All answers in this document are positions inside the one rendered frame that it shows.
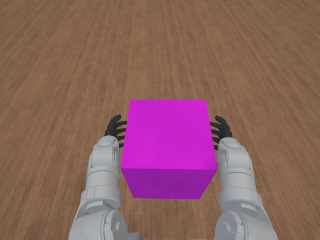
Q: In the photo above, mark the left robot upper arm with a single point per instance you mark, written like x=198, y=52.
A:
x=107, y=224

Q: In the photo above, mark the carton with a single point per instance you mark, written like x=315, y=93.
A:
x=168, y=150

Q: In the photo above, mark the right robot hand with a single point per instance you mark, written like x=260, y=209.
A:
x=224, y=130

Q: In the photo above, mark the robot right forearm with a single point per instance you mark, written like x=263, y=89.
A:
x=238, y=187

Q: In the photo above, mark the robot left forearm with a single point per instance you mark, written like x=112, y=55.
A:
x=102, y=179

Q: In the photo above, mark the left robot hand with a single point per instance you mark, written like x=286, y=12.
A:
x=113, y=131

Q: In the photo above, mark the right robot upper arm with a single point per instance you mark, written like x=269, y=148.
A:
x=235, y=225

